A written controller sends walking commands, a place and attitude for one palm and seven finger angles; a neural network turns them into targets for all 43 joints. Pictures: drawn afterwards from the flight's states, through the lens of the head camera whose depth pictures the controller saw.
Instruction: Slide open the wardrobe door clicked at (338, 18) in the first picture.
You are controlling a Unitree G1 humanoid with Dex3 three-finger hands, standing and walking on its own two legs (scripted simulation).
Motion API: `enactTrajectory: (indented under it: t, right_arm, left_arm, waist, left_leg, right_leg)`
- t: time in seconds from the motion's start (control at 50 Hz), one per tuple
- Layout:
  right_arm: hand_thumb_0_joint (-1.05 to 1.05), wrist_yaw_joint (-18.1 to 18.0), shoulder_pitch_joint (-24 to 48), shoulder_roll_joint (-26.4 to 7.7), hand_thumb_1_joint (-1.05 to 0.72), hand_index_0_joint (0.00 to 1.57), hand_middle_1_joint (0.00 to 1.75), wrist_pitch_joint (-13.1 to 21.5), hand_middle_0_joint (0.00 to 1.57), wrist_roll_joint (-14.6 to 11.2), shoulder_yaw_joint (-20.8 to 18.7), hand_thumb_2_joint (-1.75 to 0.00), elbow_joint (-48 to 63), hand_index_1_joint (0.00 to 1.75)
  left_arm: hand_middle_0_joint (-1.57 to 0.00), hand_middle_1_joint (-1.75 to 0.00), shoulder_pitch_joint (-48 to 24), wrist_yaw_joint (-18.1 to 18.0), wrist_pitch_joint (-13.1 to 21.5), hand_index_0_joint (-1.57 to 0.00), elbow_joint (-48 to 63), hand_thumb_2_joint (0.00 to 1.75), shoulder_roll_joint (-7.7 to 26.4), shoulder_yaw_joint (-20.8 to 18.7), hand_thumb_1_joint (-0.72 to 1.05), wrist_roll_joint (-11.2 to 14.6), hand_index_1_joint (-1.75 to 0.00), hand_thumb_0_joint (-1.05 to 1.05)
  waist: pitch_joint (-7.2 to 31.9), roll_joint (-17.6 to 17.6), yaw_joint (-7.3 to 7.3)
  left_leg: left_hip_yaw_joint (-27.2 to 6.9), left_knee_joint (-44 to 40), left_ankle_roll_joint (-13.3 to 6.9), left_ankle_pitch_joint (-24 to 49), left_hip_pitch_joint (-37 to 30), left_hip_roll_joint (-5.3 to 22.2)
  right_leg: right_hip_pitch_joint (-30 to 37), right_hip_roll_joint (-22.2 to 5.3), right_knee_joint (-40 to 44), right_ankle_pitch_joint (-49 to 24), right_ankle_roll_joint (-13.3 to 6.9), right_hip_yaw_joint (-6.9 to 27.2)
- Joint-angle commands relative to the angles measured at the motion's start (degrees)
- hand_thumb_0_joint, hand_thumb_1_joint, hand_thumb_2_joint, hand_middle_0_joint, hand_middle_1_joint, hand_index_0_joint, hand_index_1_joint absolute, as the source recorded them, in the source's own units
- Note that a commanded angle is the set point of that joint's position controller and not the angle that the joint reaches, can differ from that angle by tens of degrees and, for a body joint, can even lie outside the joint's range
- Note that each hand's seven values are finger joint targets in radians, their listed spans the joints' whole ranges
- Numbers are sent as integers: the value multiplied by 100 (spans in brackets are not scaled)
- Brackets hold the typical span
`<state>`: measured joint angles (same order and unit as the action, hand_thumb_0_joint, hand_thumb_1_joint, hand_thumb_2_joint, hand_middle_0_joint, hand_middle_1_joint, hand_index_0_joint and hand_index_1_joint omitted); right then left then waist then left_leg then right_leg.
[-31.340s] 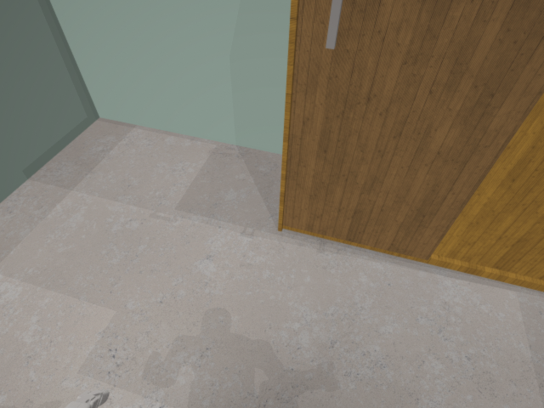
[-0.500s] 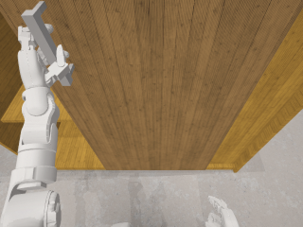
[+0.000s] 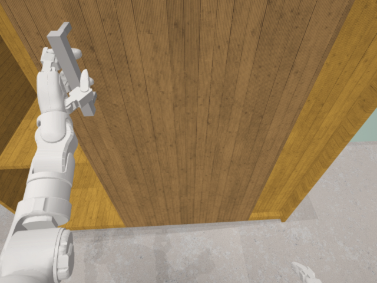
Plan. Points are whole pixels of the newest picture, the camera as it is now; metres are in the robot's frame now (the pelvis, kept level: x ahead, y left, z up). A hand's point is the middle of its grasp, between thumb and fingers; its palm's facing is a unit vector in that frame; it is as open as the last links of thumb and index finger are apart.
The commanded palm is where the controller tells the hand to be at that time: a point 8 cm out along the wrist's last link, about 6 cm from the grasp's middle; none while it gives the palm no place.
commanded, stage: stop walking and hold the door there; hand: left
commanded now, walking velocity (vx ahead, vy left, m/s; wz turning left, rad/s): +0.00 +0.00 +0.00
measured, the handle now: (78, 72) +0.46 +0.26 +0.22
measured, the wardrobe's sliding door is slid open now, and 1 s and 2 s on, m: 0.42 0.42 0.42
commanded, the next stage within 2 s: loosen the grip on the handle in 0.04 s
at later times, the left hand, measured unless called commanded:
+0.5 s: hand (80, 91) +0.41 +0.24 +0.21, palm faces +0.37 -0.92 -0.15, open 12.8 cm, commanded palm +0.38 +0.27 +0.20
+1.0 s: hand (72, 87) +0.42 +0.26 +0.21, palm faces +0.35 -0.93 -0.13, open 14.7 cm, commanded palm +0.39 +0.31 +0.20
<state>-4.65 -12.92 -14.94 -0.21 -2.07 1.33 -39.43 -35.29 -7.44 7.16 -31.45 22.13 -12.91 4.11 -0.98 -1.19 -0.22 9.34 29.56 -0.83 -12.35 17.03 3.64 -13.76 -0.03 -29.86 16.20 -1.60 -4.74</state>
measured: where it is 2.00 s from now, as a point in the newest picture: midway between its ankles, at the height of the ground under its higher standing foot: outside the picture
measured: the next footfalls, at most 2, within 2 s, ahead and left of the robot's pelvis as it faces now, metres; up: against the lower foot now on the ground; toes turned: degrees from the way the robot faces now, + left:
none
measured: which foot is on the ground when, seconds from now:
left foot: down 0.00-1.00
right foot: down 0.00-1.00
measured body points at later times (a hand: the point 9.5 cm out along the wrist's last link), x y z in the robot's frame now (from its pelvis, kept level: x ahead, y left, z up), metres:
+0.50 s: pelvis -0.02 -0.01 +0.00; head -0.01 -0.01 +0.45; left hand +0.38 +0.29 +0.22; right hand +0.09 -0.29 -0.10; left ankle +0.04 +0.11 -0.73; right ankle +0.00 -0.10 -0.74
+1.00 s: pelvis +0.02 +0.00 +0.00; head +0.03 +0.00 +0.45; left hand +0.40 +0.31 +0.21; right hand +0.16 -0.24 -0.10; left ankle +0.04 +0.11 -0.73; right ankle +0.00 -0.10 -0.73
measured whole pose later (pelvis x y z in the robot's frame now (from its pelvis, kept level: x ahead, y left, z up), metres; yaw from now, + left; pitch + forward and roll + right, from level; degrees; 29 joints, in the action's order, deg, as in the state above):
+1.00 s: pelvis +0.02 +0.00 +0.00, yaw +0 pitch +3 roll +0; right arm -3.6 -14.1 -13.5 4.7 -2.0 1.2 -39.3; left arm -32.3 -0.5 3.2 -27.4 23.9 -19.5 3.4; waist 3.0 -0.1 0.1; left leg 6.8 29.2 -1.2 -13.5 19.0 2.2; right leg -15.0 0.0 -28.6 17.0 -1.6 -5.0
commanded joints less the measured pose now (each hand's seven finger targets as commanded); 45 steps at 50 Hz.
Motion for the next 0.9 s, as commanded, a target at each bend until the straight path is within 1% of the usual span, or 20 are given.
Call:
enactTrajectory:
  t: [0.0, 0.06, 0.1, 0.12, 0.14, 0.16, 0.18, 0.2, 0.22, 0.24, 0.28, 0.36, 0.42, 0.5, 0.52, 0.58, 0.78, 0.8, 0.84, 0.88]
  right_arm:
    - [0, -96, 311, -737, -90, 20, 30, 245, 20, -19, -240, -90, 699, 30]
    - [0, -110, 323, -697, -90, 20, 30, 231, 20, -28, -208, -90, 682, 30]
    - [0, -114, 287, -711, -90, 20, 30, 219, 20, -22, -217, -90, 666, 30]
    - [0, 63, -15, -1013, -90, 20, 30, 488, 20, 93, -701, -90, 696, 30]
    - [0, 55, -60, -1084, -90, 20, 30, 836, 20, 531, -974, -90, 277, 30]
    - [0, 99, -248, -926, -90, 20, 30, 959, 20, 107, -672, -90, 380, 30]
    - [0, 150, -556, -856, -90, 20, 30, 934, 20, -6, -643, -90, 296, 30]
    - [0, 164, -278, -938, -90, 20, 30, 935, 20, 62, -602, -90, 475, 30]
    - [0, 169, -179, -967, -90, 20, 30, 945, 20, 80, -605, -90, 497, 30]
    - [0, 206, -155, -884, -90, 20, 30, 968, 20, 114, -561, -90, 561, 30]
    - [0, 320, -126, -776, -90, 20, 30, 960, 20, 59, -504, -90, 624, 30]
    - [0, 276, -71, -867, -90, 20, 30, 883, 20, -39, -469, -90, 704, 30]
    - [0, 199, 6, -832, -90, 20, 30, 939, 20, -103, -405, -90, 684, 30]
    - [0, 135, -76, -857, -90, 20, 30, 989, 20, -104, -372, -90, 567, 30]
    - [0, 120, -68, -873, -90, 20, 30, 992, 20, -97, -375, -90, 581, 30]
    - [0, 102, -50, -825, -90, 20, 30, 995, 20, -65, -369, -90, 617, 30]
    - [0, 109, -121, -774, -90, 20, 30, 928, 20, -32, -396, -90, 703, 30]
    - [0, 66, -233, -831, -90, 20, 30, 881, 20, -29, -381, -90, 545, 30]
    - [0, 22, -261, -867, -90, 20, 30, 805, 20, -18, -367, -90, 526, 30]
    - [0, 2, -201, -799, -90, 20, 30, 767, 20, -23, -357, -90, 612, 30]
  left_arm:
    - [-45, -140, -1668, 205, 240, -45, 624, 90, 812, 176, 90, -173, -140, 0]
    - [-45, -140, -1658, 249, 239, -45, 540, 90, 467, 485, 90, -142, -140, 0]
    - [-45, -140, -1644, 240, 246, -45, 433, 90, 573, 387, 90, -161, -140, 0]
    - [-45, -140, -6216, 240, 433, -45, 1066, 90, 4783, -2539, 90, -816, -140, 0]
    - [-45, -140, -6658, 442, -2, -45, 401, 84, 4230, -2658, 78, -774, -140, 0]
    - [-45, -140, -4905, 570, -232, -45, -454, 78, 2046, -975, 66, -711, -140, 0]
    - [-45, -140, -3234, 732, -245, -45, -1034, 73, 1219, -1066, 54, -499, -140, 0]
    - [-45, -140, -2837, 871, -34, -45, -223, 67, 1285, -1292, 42, -94, -140, 0]
    - [-45, -140, -2482, 860, 78, -45, -30, 61, 1648, -1569, 30, 7, -140, 0]
    - [-45, -140, -2408, 823, 258, -45, 164, 55, 1457, -1355, 17, -54, -140, 0]
    - [-45, -140, -2761, 651, 471, -45, 600, 43, 1044, -556, -7, -320, -140, 0]
    - [-42, -137, -2938, 336, 530, -42, 702, 20, 1584, -600, -55, -536, -137, 0]
    - [-38, -132, -3148, 409, 574, -38, 701, 20, 1376, -350, -55, -334, -132, 0]
    - [-33, -125, -3205, 463, 605, -33, 415, 20, 1612, -438, -55, -281, -125, 0]
    - [-32, -123, -3133, 462, 624, -32, 607, 20, 2005, -761, -55, -283, -123, 0]
    - [-28, -118, -2935, 451, 603, -28, 984, 20, 1955, -863, -55, -183, -118, 0]
    - [-25, -115, -1808, 440, 93, -25, 2073, 20, 1418, -843, -55, 18, -115, 0]
    - [-25, -115, -2067, 414, -2, -25, 1544, 20, 1628, -966, -55, -19, -115, 0]
    - [-25, -115, -1971, 398, -110, -25, 1368, 20, 1975, -1335, -55, -11, -115, 0]
    - [-25, -115, -2131, 438, -131, -25, 1512, 20, 1873, -1216, -55, -58, -115, 0]
  waist:
    - [1383, 220, 30]
    - [1314, -2, 44]
    - [1266, 212, 20]
    - [630, 1064, -205]
    - [2224, -591, 194]
    - [2342, 584, 332]
    - [2176, 1222, 202]
    - [2551, 819, -92]
    - [2849, 289, -298]
    - [2687, -218, -266]
    - [2153, -444, -33]
    - [1490, 106, 188]
    - [1413, 50, 223]
    - [1423, 16, 219]
    - [1530, -59, 104]
    - [1893, -336, 28]
    - [2120, -128, -45]
    - [1752, 42, 135]
    - [1579, 281, 58]
    - [1840, 119, 71]
  left_leg:
    - [-798, -286, 12, 917, -961, 692]
    - [-867, -392, -48, 1025, -1020, 779]
    - [-852, -371, -49, 982, -960, 776]
    - [-528, -42, -244, 811, -531, 535]
    - [-772, -595, 11, 2304, -121, -128]
    - [-543, -217, 109, 2606, -899, -127]
    - [-625, -148, 3, 2598, -970, -59]
    - [-654, -211, -17, 2564, -1339, -79]
    - [-588, -248, -10, 2314, -1475, -147]
    - [-586, -233, 7, 2246, -1466, -169]
    - [-592, -245, -60, 1455, -1258, -131]
    - [-670, -452, -183, -135, -659, -138]
    - [-663, -482, -178, -612, -580, -211]
    - [-684, -407, -196, -599, -416, -262]
    - [-717, -419, -194, -543, -421, -253]
    - [-738, -379, -195, 18, -638, -254]
    - [-732, -191, -159, 1841, -1268, -187]
    - [-748, -164, -150, 1663, -1125, -175]
    - [-757, -194, -165, 1433, -868, -179]
    - [-723, -182, -159, 1538, -963, -222]
  right_leg:
    - [-65, -881, 536, -1024, 103, 783]
    - [-123, -769, 467, -940, 145, 713]
    - [-150, -768, 489, -909, 155, 721]
    - [-436, -605, 1111, -1571, 152, 1143]
    - [661, -236, 52, -3370, -397, 507]
    - [116, -152, 89, -2828, -204, 267]
    - [-115, -35, 138, -2818, -67, 199]
    - [134, -56, 233, -2681, -18, 280]
    - [298, -76, 291, -2477, -53, 389]
    - [261, -81, 334, -2383, -80, 380]
    - [-325, -69, 443, -1490, -60, 374]
    - [-600, -90, 775, 6, 35, 511]
    - [-641, -108, 909, 526, 37, 652]
    - [-559, -120, 942, 605, 46, 762]
    - [-406, -123, 928, 561, 24, 763]
    - [-127, -86, 786, -128, -11, 692]
    - [59, 19, 412, -2073, 23, 367]
    - [-213, 26, 448, -1947, 52, 357]
    - [-141, 6, 486, -1826, 65, 375]
    - [-52, -8, 419, -1943, 63, 390]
